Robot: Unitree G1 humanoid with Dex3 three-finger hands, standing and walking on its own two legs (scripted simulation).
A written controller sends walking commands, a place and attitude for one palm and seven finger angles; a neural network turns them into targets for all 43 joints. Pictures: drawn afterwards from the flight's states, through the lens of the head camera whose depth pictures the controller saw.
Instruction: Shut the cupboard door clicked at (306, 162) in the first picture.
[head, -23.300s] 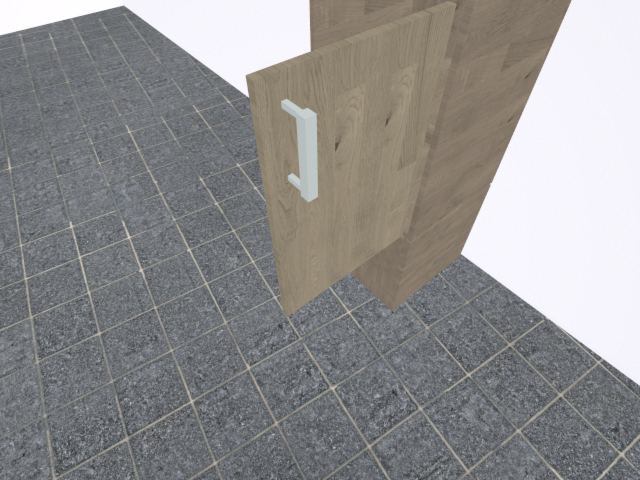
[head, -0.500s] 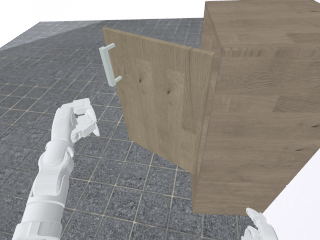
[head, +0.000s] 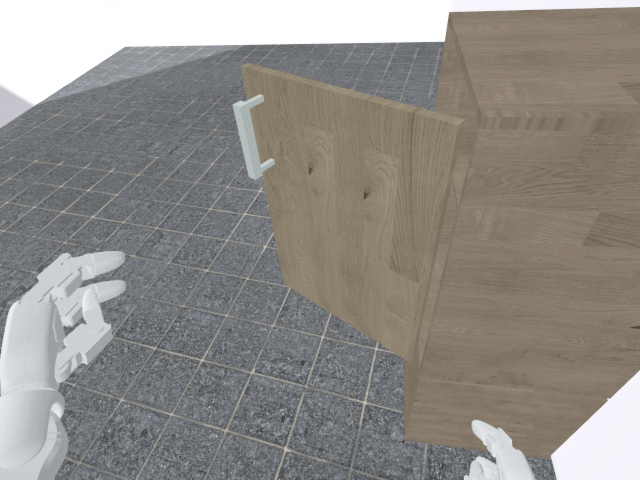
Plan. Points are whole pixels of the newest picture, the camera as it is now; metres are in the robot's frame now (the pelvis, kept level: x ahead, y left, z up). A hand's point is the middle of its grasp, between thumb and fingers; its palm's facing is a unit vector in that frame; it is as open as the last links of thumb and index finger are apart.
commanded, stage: draw the hand back to the body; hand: left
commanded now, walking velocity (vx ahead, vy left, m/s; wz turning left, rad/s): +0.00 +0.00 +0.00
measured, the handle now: (256, 137) +0.65 +0.19 +0.13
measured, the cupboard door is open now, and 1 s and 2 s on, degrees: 60 60 60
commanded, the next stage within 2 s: step back with the hand held close in 0.48 s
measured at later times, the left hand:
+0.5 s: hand (76, 350) +0.19 +0.26 +0.15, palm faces +0.45 -0.80 -0.39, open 7.4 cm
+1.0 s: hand (44, 361) +0.18 +0.29 +0.15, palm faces +0.37 -0.78 -0.51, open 7.4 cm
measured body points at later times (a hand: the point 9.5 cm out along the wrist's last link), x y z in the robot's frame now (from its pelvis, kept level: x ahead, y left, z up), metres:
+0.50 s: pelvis +0.00 +0.00 +0.00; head -0.02 -0.03 +0.45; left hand +0.16 +0.30 +0.17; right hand +0.20 -0.22 -0.09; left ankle +0.00 +0.10 -0.74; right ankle -0.03 -0.11 -0.74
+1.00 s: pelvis -0.03 +0.03 -0.01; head -0.02 +0.01 +0.44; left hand +0.15 +0.33 +0.18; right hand +0.15 -0.22 -0.09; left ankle +0.00 +0.11 -0.74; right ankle -0.03 -0.11 -0.74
